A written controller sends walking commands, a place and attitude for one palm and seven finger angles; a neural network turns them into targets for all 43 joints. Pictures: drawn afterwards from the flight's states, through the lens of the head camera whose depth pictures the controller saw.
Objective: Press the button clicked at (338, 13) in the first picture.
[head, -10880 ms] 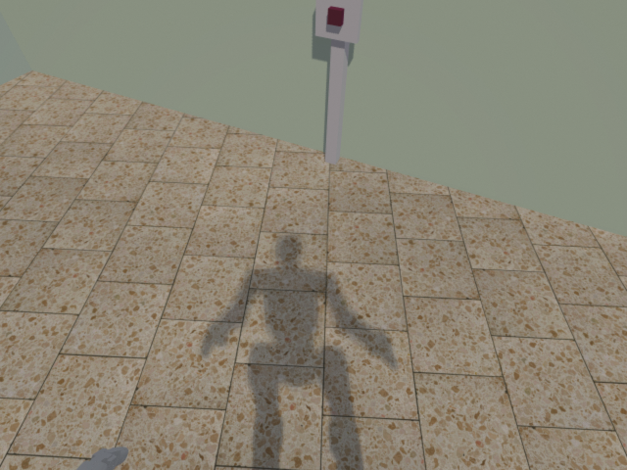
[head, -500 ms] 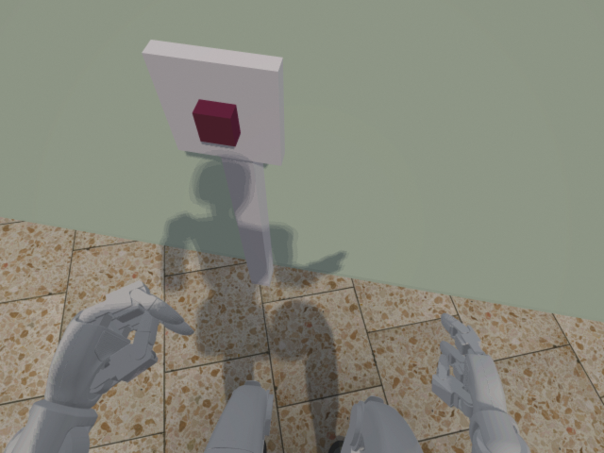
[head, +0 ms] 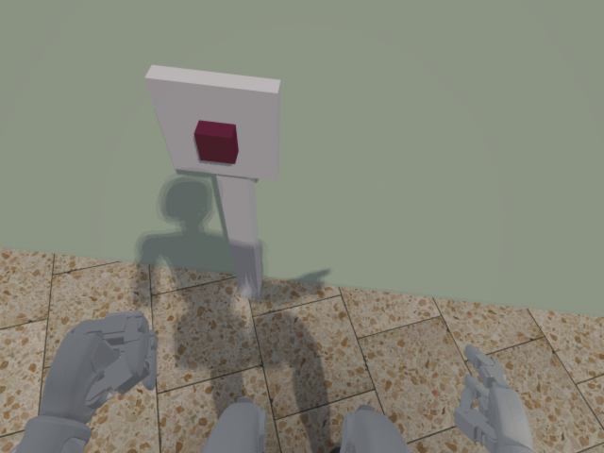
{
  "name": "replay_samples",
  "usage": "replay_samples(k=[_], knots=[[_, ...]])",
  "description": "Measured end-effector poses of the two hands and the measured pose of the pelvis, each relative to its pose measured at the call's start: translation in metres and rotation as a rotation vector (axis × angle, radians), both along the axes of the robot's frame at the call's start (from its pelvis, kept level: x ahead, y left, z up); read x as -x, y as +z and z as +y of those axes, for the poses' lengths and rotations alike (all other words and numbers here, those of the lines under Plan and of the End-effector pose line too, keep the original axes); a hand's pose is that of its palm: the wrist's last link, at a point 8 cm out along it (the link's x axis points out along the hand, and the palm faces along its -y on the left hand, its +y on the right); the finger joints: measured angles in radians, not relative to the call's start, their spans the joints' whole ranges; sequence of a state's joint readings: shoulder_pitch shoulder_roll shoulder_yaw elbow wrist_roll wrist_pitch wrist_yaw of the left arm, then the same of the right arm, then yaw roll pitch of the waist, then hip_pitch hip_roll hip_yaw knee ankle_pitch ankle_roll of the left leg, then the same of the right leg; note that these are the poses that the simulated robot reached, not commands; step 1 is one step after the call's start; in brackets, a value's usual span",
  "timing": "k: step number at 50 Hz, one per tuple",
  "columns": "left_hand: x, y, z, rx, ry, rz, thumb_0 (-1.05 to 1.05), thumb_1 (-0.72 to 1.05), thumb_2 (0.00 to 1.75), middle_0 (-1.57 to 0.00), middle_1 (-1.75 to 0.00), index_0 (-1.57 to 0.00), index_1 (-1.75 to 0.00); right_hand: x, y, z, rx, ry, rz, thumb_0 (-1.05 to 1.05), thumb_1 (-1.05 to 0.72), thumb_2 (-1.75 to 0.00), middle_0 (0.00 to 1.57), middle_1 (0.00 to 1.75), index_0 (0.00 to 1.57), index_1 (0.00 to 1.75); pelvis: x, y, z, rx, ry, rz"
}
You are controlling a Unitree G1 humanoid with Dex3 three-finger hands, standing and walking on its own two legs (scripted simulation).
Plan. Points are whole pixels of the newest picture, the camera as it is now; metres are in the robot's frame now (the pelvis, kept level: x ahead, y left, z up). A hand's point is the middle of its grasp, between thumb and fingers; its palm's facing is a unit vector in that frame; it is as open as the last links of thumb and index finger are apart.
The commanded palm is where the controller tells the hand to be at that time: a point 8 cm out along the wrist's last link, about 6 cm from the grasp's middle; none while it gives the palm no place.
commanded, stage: raise the hand and make a fist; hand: left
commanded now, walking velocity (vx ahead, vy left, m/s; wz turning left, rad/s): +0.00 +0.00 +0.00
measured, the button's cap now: (218, 141) +0.54 +0.17 +0.06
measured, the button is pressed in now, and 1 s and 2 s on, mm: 0 0 0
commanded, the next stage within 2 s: aim a knuckle at the button in 0.86 s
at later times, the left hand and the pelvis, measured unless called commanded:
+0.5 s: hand (129, 328) +0.25 +0.22 +0.05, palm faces -0.06 -1.00 -0.06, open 3.1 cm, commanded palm +0.22 +0.27 +0.05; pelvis +0.02 +0.01 +0.01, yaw +0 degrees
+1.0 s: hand (144, 336) +0.24 +0.19 +0.05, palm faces -0.04 -1.00 -0.05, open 3.1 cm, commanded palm +0.23 +0.25 +0.05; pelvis +0.02 -0.01 +0.01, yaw +1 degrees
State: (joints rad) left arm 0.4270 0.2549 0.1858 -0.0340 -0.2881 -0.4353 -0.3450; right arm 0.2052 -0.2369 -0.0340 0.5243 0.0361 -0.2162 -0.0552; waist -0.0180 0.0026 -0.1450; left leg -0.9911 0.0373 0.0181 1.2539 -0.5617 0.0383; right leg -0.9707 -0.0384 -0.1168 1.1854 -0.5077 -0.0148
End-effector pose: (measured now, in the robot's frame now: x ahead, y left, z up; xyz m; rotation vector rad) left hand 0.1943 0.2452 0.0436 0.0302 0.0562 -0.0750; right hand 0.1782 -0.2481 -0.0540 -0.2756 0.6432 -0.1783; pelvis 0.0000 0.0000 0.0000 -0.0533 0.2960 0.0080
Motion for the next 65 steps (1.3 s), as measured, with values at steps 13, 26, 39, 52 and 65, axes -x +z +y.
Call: replay_samples(k=[13, 26, 39, 52, 65], knots=[[-0.011, -0.001, 0.018, -0.018, 0.018, 0.067, 0.01, 0.90, 0.90, -1.30, -1.50, -1.30, -1.49, -0.031, 0.005, 0.042, -0.056, 0.112, -0.008, 0.01, -0.90, -0.89, 0.20, 0.30, 0.20, 0.30, -0.013, 0.007, 0.008, 0.013, 0.011, 0.012], [-0.038, 0.006, 0.025, -0.028, 0.013, 0.049, 0.01, 0.90, 0.90, -1.30, -1.50, -1.30, -1.50, -0.015, -0.008, 0.022, -0.040, 0.050, 0.092, 0.01, -0.90, -0.89, 0.20, 0.30, 0.20, 0.30, -0.023, 0.008, 0.007, 0.014, 0.008, 0.033], [-0.035, 0.012, 0.014, -0.030, 0.035, 0.010, 0.01, 0.90, 0.90, -1.30, -1.50, -1.30, -1.50, -0.015, -0.003, 0.006, -0.034, 0.037, 0.073, 0.01, -0.90, -0.89, 0.20, 0.30, 0.20, 0.30, -0.023, 0.009, -0.003, 0.002, 0.006, 0.027], [-0.027, 0.013, 0.003, -0.027, 0.037, -0.012, 0.01, 0.90, 0.90, -1.30, -1.50, -1.30, -1.50, -0.015, -0.005, 0.003, -0.047, 0.052, 0.055, 0.01, -0.90, -0.89, 0.20, 0.30, 0.20, 0.30, -0.018, 0.007, -0.013, -0.005, 0.011, 0.014], [-0.082, 0.003, -0.010, -0.008, -0.018, -0.039, 0.01, 0.90, 0.90, -1.30, -1.50, -1.30, -1.50, 0.007, -0.020, -0.009, -0.031, 0.023, 0.119, 0.01, -0.90, -0.89, 0.20, 0.30, 0.20, 0.30, -0.012, 0.002, -0.016, -0.008, 0.003, 0.035]])
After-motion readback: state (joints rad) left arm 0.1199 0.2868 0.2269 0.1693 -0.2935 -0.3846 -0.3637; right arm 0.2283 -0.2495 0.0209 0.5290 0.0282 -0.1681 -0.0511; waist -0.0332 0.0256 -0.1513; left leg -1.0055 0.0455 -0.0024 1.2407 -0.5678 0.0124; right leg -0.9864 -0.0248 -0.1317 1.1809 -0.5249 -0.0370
